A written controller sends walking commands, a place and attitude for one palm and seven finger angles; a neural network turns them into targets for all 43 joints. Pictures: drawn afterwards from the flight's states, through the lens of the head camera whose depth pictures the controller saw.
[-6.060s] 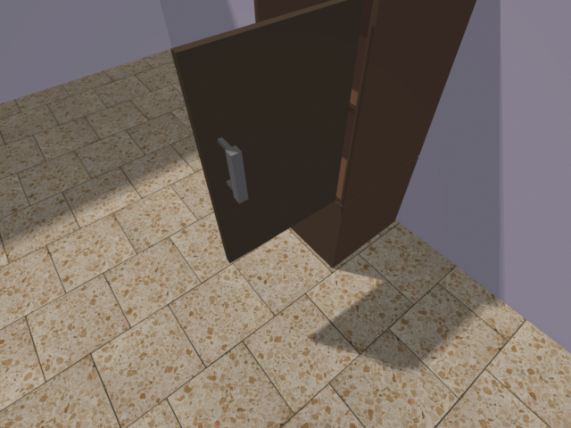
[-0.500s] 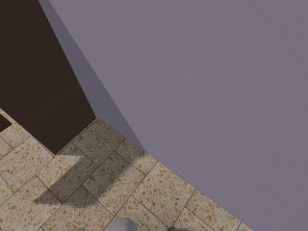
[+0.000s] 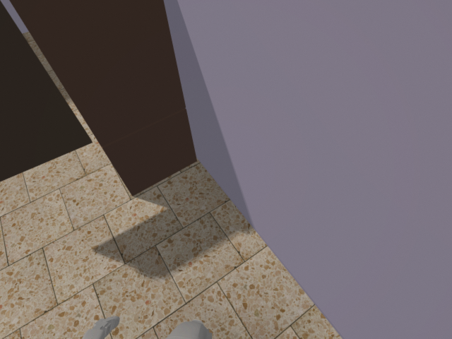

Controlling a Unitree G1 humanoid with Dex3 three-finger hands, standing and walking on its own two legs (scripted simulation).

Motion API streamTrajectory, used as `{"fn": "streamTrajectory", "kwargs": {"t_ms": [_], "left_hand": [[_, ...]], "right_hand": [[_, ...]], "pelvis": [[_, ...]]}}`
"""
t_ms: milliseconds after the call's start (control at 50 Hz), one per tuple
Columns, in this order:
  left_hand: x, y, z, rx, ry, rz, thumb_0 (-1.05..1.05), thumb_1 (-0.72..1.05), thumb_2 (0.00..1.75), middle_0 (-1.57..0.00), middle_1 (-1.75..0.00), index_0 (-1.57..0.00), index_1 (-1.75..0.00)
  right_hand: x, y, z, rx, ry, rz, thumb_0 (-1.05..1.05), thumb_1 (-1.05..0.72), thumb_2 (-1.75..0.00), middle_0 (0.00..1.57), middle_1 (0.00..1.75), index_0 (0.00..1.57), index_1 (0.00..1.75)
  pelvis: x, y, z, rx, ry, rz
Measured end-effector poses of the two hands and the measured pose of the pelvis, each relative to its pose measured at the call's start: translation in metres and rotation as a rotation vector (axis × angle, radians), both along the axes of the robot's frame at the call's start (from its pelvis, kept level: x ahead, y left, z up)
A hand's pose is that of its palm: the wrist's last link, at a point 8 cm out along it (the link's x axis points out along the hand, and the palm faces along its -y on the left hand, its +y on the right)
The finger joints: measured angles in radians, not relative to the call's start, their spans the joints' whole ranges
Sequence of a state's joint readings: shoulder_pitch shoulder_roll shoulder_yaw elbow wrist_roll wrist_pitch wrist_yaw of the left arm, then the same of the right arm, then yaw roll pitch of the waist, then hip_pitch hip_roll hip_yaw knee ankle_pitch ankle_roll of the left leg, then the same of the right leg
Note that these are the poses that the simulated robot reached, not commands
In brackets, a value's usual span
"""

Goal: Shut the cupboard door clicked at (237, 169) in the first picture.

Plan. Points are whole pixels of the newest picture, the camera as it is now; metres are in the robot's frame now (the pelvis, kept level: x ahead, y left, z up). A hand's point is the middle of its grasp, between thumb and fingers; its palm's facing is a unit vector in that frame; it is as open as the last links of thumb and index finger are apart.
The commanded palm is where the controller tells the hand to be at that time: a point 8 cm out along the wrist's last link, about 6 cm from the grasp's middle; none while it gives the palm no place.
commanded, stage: turn to face it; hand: left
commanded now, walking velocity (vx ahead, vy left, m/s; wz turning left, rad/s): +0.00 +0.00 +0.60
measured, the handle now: out of the picture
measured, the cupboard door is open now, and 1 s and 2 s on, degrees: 88 88 88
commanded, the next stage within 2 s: take the last steps up to it in 0.84 s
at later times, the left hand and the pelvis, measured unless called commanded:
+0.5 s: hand out of the picture +0.03 +0.24 -0.16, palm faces +0.31 -0.91 -0.26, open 7.4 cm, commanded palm none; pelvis +0.01 +0.00 +0.01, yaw +18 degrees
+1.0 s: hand out of the picture -0.06 +0.16 -0.18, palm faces +0.53 -0.82 -0.20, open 7.4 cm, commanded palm none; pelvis +0.02 -0.01 +0.00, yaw +31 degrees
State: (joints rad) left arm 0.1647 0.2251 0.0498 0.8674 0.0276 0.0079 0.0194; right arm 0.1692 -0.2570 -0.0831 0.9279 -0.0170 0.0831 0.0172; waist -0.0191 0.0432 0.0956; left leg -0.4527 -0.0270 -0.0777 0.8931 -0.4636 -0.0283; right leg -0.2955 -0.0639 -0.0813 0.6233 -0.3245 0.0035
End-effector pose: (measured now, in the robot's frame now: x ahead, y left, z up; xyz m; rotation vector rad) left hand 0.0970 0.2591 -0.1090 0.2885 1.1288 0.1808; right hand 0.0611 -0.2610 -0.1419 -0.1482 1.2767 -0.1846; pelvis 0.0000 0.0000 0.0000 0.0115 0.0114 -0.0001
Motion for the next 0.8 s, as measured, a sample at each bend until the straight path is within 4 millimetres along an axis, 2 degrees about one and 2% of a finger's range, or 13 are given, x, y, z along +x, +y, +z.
{"fn": "streamTrajectory", "kwargs": {"t_ms": [80, 180, 280, 340, 480, 620, 680, 800], "left_hand": [[-0.021, -0.012, 0.002, -0.022, 0.032, 0.055, 0.00, 0.91, 0.90, -0.20, -0.30, -0.20, -0.30], [-0.050, -0.017, -0.008, -0.075, 0.062, 0.135, 0.00, 0.90, 0.90, -0.20, -0.30, -0.20, -0.30], [-0.085, -0.001, -0.035, -0.119, 0.106, 0.238, 0.00, 0.90, 0.90, -0.21, -0.30, -0.20, -0.30], [-0.099, 0.010, -0.039, -0.110, 0.147, 0.286, 0.00, 0.90, 0.90, -0.20, -0.30, -0.20, -0.30], [-0.093, 0.019, -0.016, -0.080, 0.081, 0.352, 0.00, 0.91, 0.90, -0.20, -0.30, -0.19, -0.30], [-0.080, 0.003, -0.003, -0.028, 0.000, 0.382, 0.00, 0.91, 0.90, -0.20, -0.30, -0.19, -0.30], [-0.087, -0.012, -0.001, -0.011, -0.005, 0.404, 0.00, 0.91, 0.90, -0.20, -0.30, -0.19, -0.30], [-0.116, -0.043, -0.001, -0.062, 0.050, 0.477, 0.00, 0.91, 0.90, -0.20, -0.30, -0.20, -0.30]], "right_hand": [[0.017, -0.004, 0.008, 0.003, 0.008, 0.043, 0.01, -0.91, -0.90, 0.20, 0.30, 0.20, 0.29], [0.051, 0.009, 0.018, -0.001, -0.014, 0.144, 0.01, -0.91, -0.90, 0.20, 0.30, 0.20, 0.29], [0.093, 0.034, 0.020, -0.035, -0.092, 0.259, 0.01, -0.91, -0.90, 0.20, 0.30, 0.20, 0.29], [0.104, 0.044, 0.025, -0.051, -0.123, 0.305, 0.01, -0.91, -0.90, 0.20, 0.30, 0.20, 0.29], [0.101, 0.048, 0.030, -0.050, -0.072, 0.366, 0.00, -0.90, -0.90, 0.21, 0.30, 0.21, 0.30], [0.103, 0.031, 0.010, -0.003, -0.009, 0.394, 0.01, -0.90, -0.90, 0.21, 0.30, 0.21, 0.30], [0.111, 0.023, 0.001, 0.009, 0.007, 0.408, 0.01, -0.90, -0.90, 0.21, 0.30, 0.21, 0.30], [0.133, 0.029, 0.011, 0.010, 0.010, 0.463, 0.01, -0.91, -0.90, 0.20, 0.30, 0.20, 0.29]], "pelvis": [[0.003, -0.004, 0.008, 0.014, -0.009, 0.056], [0.006, -0.004, 0.010, 0.027, -0.008, 0.128], [0.007, 0.010, -0.005, 0.005, 0.000, 0.198], [0.005, 0.011, -0.004, 0.000, 0.001, 0.224], [0.007, 0.005, 0.010, -0.024, 0.008, 0.296], [0.017, -0.019, 0.004, -0.011, 0.013, 0.372], [0.019, -0.027, 0.001, -0.003, 0.003, 0.406], [0.023, -0.030, 0.011, 0.020, -0.010, 0.464]]}}
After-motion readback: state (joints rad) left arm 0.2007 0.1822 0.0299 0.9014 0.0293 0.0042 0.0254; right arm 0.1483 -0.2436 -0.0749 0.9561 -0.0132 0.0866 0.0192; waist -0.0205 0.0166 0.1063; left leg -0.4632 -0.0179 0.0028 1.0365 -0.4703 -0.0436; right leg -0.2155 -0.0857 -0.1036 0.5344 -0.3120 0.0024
